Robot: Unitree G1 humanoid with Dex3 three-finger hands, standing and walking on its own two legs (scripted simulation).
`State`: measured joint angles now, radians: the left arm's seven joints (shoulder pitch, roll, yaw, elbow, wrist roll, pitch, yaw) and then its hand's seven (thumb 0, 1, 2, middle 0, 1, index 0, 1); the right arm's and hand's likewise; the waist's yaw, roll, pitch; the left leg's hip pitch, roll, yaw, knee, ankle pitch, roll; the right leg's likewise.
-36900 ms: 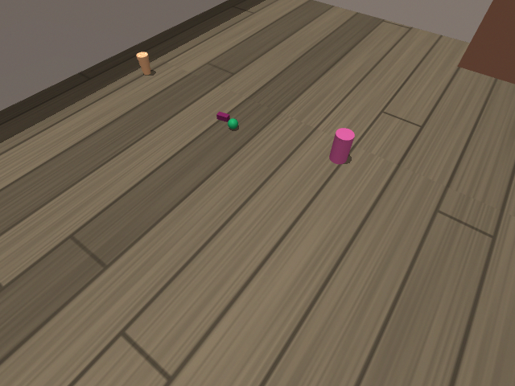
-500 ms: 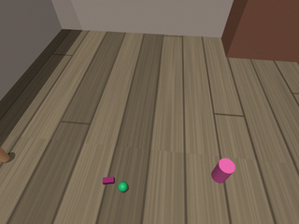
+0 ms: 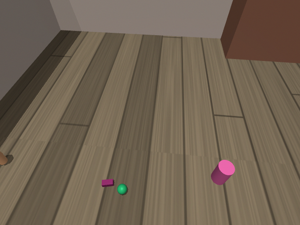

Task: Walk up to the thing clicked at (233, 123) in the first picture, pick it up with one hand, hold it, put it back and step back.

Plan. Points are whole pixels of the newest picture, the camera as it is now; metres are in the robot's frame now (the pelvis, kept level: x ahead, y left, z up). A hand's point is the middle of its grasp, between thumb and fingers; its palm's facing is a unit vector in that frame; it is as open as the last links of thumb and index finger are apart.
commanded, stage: stand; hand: left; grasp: from above
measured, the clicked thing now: (122, 189) +0.43 +0.19 -0.75
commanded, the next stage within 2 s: step back in 0.38 s
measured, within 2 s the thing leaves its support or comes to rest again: neither
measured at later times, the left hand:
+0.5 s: hand out of the picture +0.07 +0.26 -0.16, palm faces +0.02 -0.93 -0.36, open 7.3 cm
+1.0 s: hand out of the picture +0.03 +0.30 -0.18, palm faces -0.09 -0.93 -0.36, open 7.3 cm
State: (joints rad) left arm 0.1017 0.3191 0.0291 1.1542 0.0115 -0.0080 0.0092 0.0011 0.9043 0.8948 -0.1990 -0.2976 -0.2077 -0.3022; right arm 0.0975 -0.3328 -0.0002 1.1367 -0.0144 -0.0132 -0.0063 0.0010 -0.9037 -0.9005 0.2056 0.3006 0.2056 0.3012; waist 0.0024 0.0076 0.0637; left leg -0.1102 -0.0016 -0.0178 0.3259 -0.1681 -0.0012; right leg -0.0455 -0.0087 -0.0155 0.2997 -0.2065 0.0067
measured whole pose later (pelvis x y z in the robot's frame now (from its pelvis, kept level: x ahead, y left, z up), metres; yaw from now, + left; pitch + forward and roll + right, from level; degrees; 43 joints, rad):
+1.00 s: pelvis -0.11 +0.04 -0.02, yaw -3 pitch -2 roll -1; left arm 0.09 0.40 0.07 0.86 0.01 0.06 0.02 0.00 0.90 0.89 -0.20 -0.30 -0.21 -0.30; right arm 0.15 -0.34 -0.04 0.88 -0.02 0.02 -0.02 0.00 -0.90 -0.90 0.21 0.30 0.21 0.30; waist -0.03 -0.04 0.22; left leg -0.30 0.00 0.03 0.60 -0.26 0.06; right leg -0.42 0.10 0.15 1.11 -0.52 0.01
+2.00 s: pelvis -0.43 -0.01 -0.02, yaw -3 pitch -3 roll +2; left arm 0.21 0.35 0.07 0.85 0.04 0.05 0.00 0.00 0.90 0.89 -0.20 -0.30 -0.21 -0.30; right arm 0.16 -0.42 -0.05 0.84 0.00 0.05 -0.02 0.00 -0.90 -0.90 0.21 0.30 0.21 0.30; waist 0.02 0.03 0.15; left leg -0.52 -0.12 -0.15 1.17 -0.47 -0.01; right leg -0.30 -0.01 0.03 0.66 -0.32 -0.02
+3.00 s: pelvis -0.66 +0.00 -0.02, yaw +0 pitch -3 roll +1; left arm 0.22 0.40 0.06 0.98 0.02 0.01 -0.01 0.00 0.90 0.89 -0.20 -0.30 -0.21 -0.30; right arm 0.24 -0.35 -0.06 0.97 -0.04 -0.04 0.03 0.00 -0.90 -0.90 0.21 0.30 0.21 0.30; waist 0.00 -0.03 0.08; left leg -0.22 -0.01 -0.01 0.54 -0.28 0.01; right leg -0.33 -0.02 0.02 0.87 -0.50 -0.04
